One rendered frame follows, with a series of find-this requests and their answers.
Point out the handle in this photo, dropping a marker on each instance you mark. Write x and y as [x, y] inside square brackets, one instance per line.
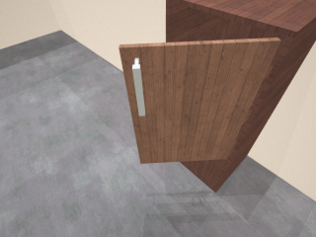
[137, 79]

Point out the cupboard door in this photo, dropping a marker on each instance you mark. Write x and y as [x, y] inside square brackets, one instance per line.
[196, 94]

